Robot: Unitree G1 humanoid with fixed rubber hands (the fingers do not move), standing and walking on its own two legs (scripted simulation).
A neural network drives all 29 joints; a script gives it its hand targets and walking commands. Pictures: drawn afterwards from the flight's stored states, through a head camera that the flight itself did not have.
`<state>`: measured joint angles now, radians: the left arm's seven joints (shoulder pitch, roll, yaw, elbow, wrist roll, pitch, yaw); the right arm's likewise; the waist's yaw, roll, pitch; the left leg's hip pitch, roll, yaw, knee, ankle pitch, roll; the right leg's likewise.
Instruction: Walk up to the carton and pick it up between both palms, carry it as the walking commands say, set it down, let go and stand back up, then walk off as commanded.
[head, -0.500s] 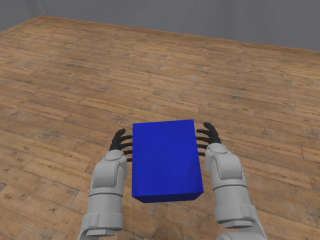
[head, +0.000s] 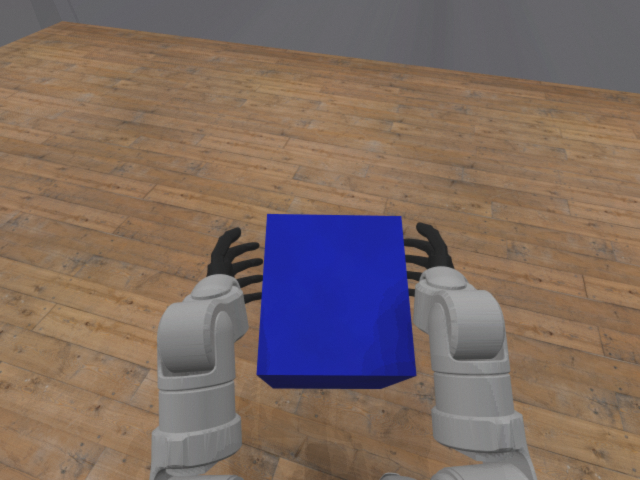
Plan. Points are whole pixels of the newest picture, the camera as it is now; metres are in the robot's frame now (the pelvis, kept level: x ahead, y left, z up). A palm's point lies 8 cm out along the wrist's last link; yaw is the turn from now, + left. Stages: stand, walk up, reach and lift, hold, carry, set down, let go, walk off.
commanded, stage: carry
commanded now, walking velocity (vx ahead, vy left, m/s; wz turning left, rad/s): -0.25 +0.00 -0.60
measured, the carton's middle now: (330, 311) +0.33 +0.01 +0.03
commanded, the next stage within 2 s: none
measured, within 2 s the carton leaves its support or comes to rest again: neither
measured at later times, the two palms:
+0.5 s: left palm (302, 368) +0.21 +0.04 +0.09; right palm (548, 423) +0.17 -0.20 +0.09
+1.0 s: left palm out of the picture +0.11 +0.07 +0.09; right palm out of the picture +0.01 -0.16 +0.11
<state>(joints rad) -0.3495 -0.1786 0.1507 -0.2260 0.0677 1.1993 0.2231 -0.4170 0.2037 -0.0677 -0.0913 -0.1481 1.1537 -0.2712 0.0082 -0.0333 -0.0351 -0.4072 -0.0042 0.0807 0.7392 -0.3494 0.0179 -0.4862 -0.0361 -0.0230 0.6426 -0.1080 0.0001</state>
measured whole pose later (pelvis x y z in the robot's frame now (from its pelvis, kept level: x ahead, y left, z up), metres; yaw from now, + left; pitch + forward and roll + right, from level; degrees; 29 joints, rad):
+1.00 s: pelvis -0.24 +0.07 +0.01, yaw -26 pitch +1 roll -6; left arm -0.38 -0.19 0.14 -0.37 0.07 1.15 0.25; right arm -0.41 0.20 -0.07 -0.24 -0.08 1.10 -0.26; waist 0.00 -0.04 0.12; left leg -0.49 0.13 0.21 0.74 -0.28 0.12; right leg -0.63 0.00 0.08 1.23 -0.46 0.05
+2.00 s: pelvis -0.59 +0.28 -0.01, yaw -58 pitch -3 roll +0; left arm -0.36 -0.18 0.14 -0.32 0.05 1.19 0.26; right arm -0.39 0.19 -0.06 -0.25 -0.06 1.18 -0.30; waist 0.00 -0.04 0.10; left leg -0.48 0.24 0.30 0.79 -0.22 0.03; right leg -0.36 -0.07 0.08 0.97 -0.44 0.05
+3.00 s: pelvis -0.77 +0.61 -0.01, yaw -89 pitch +5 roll +0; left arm -0.41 -0.20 0.13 -0.26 0.07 1.14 0.26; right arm -0.39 0.19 -0.08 -0.25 -0.06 1.11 -0.33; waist -0.02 0.01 0.08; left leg -0.50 0.06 0.14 0.93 -0.51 -0.06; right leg -0.62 0.06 0.19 0.75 -0.22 0.06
